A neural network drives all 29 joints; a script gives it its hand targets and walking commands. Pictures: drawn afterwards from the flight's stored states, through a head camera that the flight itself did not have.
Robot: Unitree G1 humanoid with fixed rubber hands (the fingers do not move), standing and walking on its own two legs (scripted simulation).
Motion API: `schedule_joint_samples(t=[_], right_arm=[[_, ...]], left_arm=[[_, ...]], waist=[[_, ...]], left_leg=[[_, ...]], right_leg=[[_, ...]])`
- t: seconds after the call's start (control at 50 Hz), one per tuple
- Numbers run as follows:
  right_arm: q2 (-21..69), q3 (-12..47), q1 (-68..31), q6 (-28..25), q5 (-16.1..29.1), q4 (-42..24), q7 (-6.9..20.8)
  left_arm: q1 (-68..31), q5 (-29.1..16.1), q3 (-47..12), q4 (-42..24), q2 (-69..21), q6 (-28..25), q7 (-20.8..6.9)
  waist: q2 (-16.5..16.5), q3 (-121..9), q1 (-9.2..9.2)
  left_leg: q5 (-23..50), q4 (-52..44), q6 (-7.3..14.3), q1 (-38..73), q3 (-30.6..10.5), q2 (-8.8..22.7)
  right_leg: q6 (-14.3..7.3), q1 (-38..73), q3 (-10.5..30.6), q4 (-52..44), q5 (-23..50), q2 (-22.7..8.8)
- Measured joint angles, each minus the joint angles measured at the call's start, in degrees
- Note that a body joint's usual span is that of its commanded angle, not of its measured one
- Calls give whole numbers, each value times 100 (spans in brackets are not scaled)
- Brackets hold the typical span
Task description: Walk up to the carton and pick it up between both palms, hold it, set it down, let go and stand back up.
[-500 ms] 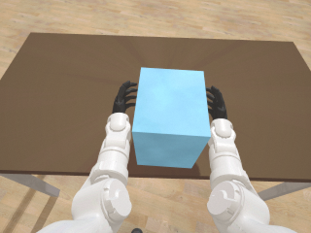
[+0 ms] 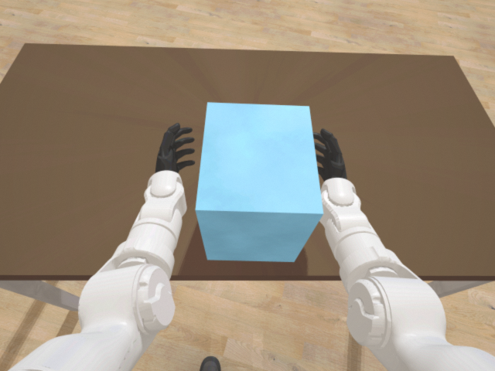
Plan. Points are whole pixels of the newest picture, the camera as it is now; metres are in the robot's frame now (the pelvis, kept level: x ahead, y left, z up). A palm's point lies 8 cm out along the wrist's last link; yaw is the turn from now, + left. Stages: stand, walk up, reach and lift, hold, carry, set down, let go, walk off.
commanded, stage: set down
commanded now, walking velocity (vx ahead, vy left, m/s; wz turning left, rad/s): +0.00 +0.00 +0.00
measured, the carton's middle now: (254, 188) +0.42 +0.02 -0.01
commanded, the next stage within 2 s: none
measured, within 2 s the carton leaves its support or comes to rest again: neither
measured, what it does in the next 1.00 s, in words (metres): stands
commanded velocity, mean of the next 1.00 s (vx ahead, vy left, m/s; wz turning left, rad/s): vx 0.00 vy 0.00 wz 0.00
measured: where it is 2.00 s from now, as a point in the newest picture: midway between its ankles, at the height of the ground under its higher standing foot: outside the picture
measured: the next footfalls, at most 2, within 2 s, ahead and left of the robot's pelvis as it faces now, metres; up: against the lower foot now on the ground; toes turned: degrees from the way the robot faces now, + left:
none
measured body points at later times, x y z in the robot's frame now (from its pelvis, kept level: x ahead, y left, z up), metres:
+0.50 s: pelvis -0.02 -0.01 +0.00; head +0.05 +0.00 +0.45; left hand +0.43 +0.21 +0.07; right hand +0.45 -0.14 +0.09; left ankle +0.02 +0.10 -0.75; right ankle -0.06 -0.11 -0.75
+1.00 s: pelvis -0.01 -0.01 +0.01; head +0.04 +0.00 +0.45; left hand +0.43 +0.21 +0.11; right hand +0.45 -0.14 +0.12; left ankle +0.02 +0.10 -0.75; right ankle -0.06 -0.11 -0.75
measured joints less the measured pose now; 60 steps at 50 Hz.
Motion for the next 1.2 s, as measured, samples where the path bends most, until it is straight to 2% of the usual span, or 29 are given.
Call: schedule_joint_samples(t=[0.04,0.12,0.22,0.38,0.46,0.58,0.66,0.72,0.76,0.86,0.98,1.08,1.2], right_arm=[[-111,402,-72,42,391,61,-115],[-335,885,-108,28,924,145,-147],[-604,1138,-88,20,1335,133,-63],[-830,1382,-80,398,1705,-52,171],[-909,1503,-181,801,1804,-428,192],[-1016,1613,-817,1612,2002,-400,39],[-1055,1562,-1056,2034,1930,-490,-85],[-1086,1563,-1332,2283,1938,-276,-160],[-1061,1546,-1332,2407,2000,-315,-193],[-1053,1534,-1073,2448,1987,-698,-184],[-1031,1452,-743,2416,1849,-1010,-190],[-1132,1585,-347,2388,1977,-1457,-181],[-1083,1786,298,2211,2091,-1795,-203]], left_arm=[[-24,-304,-226,82,196,34,17],[144,-857,-670,6,480,51,9],[366,-1521,-1295,-145,779,11,-125],[406,-1978,-1804,-287,1068,264,-350],[297,-2053,-1822,-598,1162,634,-307],[-237,-2183,-1888,-657,1411,1416,-238],[-537,-2224,-1861,-791,1479,1838,-139],[-878,-2173,-1796,-527,1547,2072,-205],[-869,-2184,-1785,-629,1566,2180,-225],[-695,-2155,-1697,-913,1473,2198,-191],[-99,-2049,-1661,-1478,1364,2330,-264],[356,-2018,-1658,-2007,1261,2394,-237],[1035,-1763,-1491,-2450,1152,2356,-461]], waist=[[3,33,17],[87,3,44],[153,-104,-7],[132,-66,-58],[96,-28,-36],[136,296,-19],[158,354,-1],[174,588,17],[182,648,30],[183,671,92],[185,657,32],[107,620,91],[94,688,114]], left_leg=[[-104,169,0,-57,36,-14],[-240,433,-16,-176,16,-39],[-368,733,-42,-366,-120,-53],[-392,848,-74,-244,-174,14],[-361,836,-81,-118,-118,51],[-460,1012,-75,233,-64,73],[-458,983,-69,420,-65,52],[-503,1045,-64,605,-65,62],[-515,1019,-62,678,-44,60],[-414,799,-52,776,-25,35],[-332,561,-68,960,-82,13],[-356,495,-82,1104,-50,24],[-398,392,-110,1538,-31,28]], right_leg=[[11,-63,33,167,-92,-16],[30,-133,11,354,-188,-45],[5,-132,-120,347,-240,-54],[-26,44,-163,349,-194,14],[-41,90,-107,459,-207,47],[-58,400,-58,686,-307,66],[-56,562,-59,720,-348,47],[-56,791,-56,685,-342,55],[-56,854,-34,661,-336,52],[-45,908,-13,528,-284,28],[-60,1137,-62,236,-197,11],[-84,1262,-27,181,-210,19],[-105,1701,2,51,-225,21]])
